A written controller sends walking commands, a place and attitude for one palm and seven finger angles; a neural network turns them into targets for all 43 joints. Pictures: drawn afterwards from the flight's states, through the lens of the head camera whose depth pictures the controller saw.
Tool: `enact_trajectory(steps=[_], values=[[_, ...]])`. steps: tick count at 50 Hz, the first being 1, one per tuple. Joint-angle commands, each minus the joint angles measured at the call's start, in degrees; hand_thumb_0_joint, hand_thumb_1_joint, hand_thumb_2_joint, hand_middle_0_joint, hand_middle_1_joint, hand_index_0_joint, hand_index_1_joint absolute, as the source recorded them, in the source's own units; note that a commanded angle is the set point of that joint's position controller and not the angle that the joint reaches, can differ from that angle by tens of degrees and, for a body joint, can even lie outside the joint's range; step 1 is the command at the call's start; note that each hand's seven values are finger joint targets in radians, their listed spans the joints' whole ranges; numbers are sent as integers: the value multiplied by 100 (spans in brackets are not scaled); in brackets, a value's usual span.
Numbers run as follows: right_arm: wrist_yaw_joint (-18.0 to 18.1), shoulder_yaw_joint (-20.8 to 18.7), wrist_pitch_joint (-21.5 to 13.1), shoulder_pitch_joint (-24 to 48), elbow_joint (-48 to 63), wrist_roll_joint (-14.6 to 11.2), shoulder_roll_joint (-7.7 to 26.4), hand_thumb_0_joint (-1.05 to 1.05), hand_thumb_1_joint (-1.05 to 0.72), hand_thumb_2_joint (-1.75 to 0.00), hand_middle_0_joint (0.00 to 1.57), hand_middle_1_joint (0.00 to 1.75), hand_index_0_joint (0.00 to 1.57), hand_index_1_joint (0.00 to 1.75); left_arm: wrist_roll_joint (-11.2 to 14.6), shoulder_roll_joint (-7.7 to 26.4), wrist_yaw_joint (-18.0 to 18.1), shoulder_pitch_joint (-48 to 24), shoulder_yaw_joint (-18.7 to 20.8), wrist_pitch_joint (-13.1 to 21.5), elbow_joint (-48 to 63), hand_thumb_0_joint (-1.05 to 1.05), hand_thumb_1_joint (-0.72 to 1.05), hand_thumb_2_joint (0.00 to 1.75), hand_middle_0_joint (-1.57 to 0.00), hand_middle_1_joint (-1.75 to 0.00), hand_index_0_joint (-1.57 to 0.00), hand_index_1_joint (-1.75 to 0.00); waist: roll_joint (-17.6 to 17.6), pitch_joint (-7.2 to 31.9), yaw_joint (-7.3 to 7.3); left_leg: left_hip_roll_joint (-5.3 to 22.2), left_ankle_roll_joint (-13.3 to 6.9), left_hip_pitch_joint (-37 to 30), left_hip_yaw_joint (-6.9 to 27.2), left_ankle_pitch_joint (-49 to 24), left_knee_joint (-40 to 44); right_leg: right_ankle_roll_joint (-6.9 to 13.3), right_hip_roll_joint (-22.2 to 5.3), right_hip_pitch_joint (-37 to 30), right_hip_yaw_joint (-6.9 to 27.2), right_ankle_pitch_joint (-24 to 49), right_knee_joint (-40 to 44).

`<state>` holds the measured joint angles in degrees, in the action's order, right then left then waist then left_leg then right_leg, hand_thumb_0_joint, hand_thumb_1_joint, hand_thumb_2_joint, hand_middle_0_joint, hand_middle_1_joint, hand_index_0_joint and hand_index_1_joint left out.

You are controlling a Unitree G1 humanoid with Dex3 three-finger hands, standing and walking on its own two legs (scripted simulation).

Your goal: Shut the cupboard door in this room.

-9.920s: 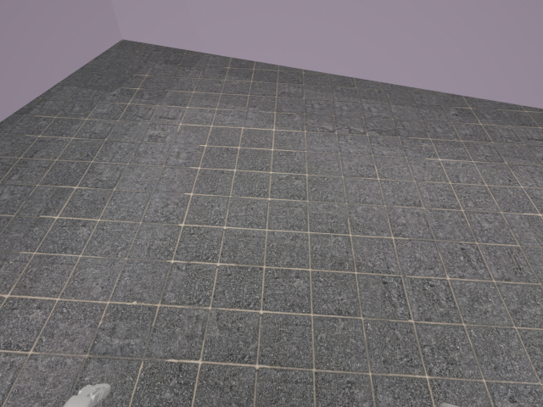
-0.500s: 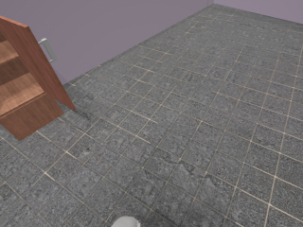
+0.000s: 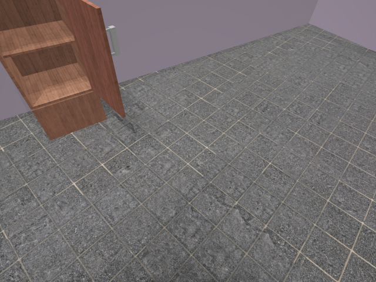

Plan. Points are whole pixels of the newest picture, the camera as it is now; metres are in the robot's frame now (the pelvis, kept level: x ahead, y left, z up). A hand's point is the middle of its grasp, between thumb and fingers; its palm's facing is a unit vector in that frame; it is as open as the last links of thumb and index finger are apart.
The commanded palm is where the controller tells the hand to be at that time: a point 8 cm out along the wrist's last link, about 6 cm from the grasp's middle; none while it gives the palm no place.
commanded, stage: stand and wait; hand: left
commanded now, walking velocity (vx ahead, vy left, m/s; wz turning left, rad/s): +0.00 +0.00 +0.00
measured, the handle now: (110, 42) +1.08 +0.47 -0.04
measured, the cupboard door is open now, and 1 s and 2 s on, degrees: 100 100 100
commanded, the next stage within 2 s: turn or walk to find it in 0.60 s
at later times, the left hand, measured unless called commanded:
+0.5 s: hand out of the picture -0.03 +0.15 -0.18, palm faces +0.08 -0.98 -0.17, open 7.3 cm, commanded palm none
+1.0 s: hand out of the picture -0.06 +0.18 -0.19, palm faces +0.15 -0.97 -0.19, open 7.3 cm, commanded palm none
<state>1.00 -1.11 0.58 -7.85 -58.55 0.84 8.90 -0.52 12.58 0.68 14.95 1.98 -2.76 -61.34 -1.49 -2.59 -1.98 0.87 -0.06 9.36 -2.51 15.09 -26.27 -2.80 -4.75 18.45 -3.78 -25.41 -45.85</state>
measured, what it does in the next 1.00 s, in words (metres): steps on the spot: right foot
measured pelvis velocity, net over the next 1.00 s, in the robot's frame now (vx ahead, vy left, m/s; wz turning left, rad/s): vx -0.05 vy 0.00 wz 0.09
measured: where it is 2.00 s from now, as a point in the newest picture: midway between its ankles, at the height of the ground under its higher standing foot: outside the picture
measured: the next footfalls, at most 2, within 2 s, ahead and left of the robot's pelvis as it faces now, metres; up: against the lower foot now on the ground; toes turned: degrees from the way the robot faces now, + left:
right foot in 0.10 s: +0.03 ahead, -0.13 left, +0.00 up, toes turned -5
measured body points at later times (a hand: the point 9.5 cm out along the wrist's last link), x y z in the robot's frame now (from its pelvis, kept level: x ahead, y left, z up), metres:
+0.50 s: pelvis -0.03 -0.02 +0.00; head -0.03 -0.02 +0.45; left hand -0.03 +0.20 -0.16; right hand -0.04 -0.25 -0.16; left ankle -0.03 +0.12 -0.74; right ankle -0.01 -0.12 -0.74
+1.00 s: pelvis -0.05 +0.00 -0.01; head -0.03 +0.01 +0.44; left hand -0.07 +0.23 -0.17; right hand -0.03 -0.22 -0.16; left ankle -0.03 +0.12 -0.74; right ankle -0.01 -0.12 -0.74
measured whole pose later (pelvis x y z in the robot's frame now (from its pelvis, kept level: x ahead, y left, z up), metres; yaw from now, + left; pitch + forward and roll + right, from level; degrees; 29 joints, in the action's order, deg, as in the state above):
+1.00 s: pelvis -0.05 +0.00 -0.01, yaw +5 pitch +0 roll +0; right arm 0.6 -1.9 1.2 -16.7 -62.2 1.0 7.1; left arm -0.9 9.7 1.7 15.1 2.4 -1.3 -62.1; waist -1.0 -2.2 -0.6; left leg 0.3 0.3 17.6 1.1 14.4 -31.8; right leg -0.4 -4.7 17.5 -8.9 -13.3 -31.0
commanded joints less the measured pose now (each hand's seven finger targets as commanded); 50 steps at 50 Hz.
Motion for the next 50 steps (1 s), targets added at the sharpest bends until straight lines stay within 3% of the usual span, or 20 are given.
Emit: enact_trajectory(steps=[1,3,4,5,6,7,8,10,13,16,17,19,21,30,39,43,46,50], values=[[66,-284,-26,-300,140,26,1162,0,-90,-90,20,30,20,30,-1,208,48,62,19,181,297,0,90,90,-20,-30,-20,-30,963,220,188,1269,-785,-284,1030,-2920,563,-73,53,-41,-99,249,902],[60,-281,-34,-242,136,-13,1089,0,-90,-90,20,30,20,30,-24,188,67,425,4,255,137,0,90,90,-20,-30,-20,-30,735,404,45,1016,-536,-170,885,-2403,203,-63,65,-648,-147,1272,1983],[40,-271,-47,-277,120,-51,931,0,-90,-90,20,30,20,30,-47,347,95,507,18,305,75,0,90,90,-20,-30,-20,-30,341,520,44,772,-314,145,732,-1832,-74,10,-158,-1110,157,1880,2367],[30,-215,-54,-299,152,-82,679,0,-90,-90,20,30,20,30,-72,585,121,488,39,356,72,0,90,90,-20,-30,-20,-30,-406,527,95,402,-80,540,363,-1047,-437,236,-751,-1357,861,2493,2505],[0,-165,-28,-286,215,-87,524,0,-90,-90,20,30,20,30,-70,804,114,397,58,368,93,0,90,90,-20,-30,-20,-30,-875,361,128,66,67,781,152,34,-498,575,-1278,-1215,1226,2790,2647],[9,-181,42,-204,195,-49,571,0,-90,-90,20,30,20,30,-60,851,106,262,85,376,131,0,90,90,-20,-30,-20,-30,-1139,192,88,41,117,670,159,837,-798,896,-1425,-765,1356,2345,2902],[10,-195,94,-173,168,-17,610,0,-90,-90,20,30,20,30,-66,802,113,136,99,372,165,0,90,90,-20,-30,-20,-30,-1443,-68,69,126,97,668,245,1054,-1126,1039,-1379,-383,1399,1927,3103],[14,-189,100,-377,23,-2,540,0,-90,-90,20,30,20,30,-75,594,118,-39,61,335,170,0,90,90,-20,-30,-20,-30,-1019,-247,165,188,57,607,263,842,-1224,1030,-1168,-204,1090,1817,2993],[20,-124,43,-765,-231,-13,439,0,-90,-90,20,30,20,30,-29,516,109,-128,35,337,143,0,90,90,-20,-30,-20,-30,-516,-21,281,230,58,118,197,-48,-291,760,-885,-259,660,1768,2612],[48,-79,-67,-813,-361,10,571,0,-90,-90,20,30,20,30,17,295,109,-15,-17,310,87,0,90,90,-20,-30,-20,-30,285,44,164,626,-63,-10,596,-881,417,374,-338,-308,329,1285,2410],[59,-78,-66,-721,-346,5,605,0,-90,-90,20,30,20,30,2,250,109,33,-23,302,58,0,90,90,-20,-30,-20,-30,189,-75,102,647,-59,128,544,-678,448,339,-294,-372,351,1149,2573],[58,-60,-80,-711,-445,-11,557,0,-90,-90,20,30,20,30,16,336,109,19,-24,279,-80,0,90,90,-20,-30,-20,-30,685,-140,88,593,-19,373,536,-668,519,317,-289,-706,328,1308,2547],[70,-27,-88,-816,-482,-14,477,0,-90,-90,20,30,20,30,27,319,106,134,-40,303,-153,0,90,90,-20,-30,-20,-30,442,-139,83,536,14,412,427,-604,576,348,-341,-843,373,1345,2661],[74,-43,-62,-1260,-609,7,352,0,-90,-90,20,30,20,30,9,194,116,262,-61,281,-253,0,90,90,-20,-30,-20,-30,132,-338,140,436,-11,432,330,94,704,329,-291,-487,439,438,2959],[20,-191,74,-1177,-272,31,478,0,-90,-90,20,30,20,30,-38,278,149,209,146,166,36,0,90,90,-20,-30,-20,-30,247,-430,104,428,-154,1450,748,801,439,293,-410,-289,157,-203,2392],[9,-212,62,-1296,-158,51,375,0,-90,-90,20,30,20,30,-59,255,151,192,174,183,166,0,90,90,-20,-30,-20,-30,14,-138,158,326,-173,1396,745,727,160,368,-540,-182,226,-300,2389],[7,-201,14,-1338,-136,52,382,0,-90,-90,20,30,20,30,-58,176,147,168,139,206,209,0,90,90,-20,-30,-20,-30,263,55,189,436,-225,1261,958,591,335,308,-391,-197,80,-47,2168],[30,-183,-95,-1086,-90,15,542,0,-90,-90,20,30,20,30,-54,19,135,379,47,268,105,0,90,90,-20,-30,-20,-30,797,265,71,729,-335,1156,1335,98,758,184,-121,-676,-140,1061,1803]])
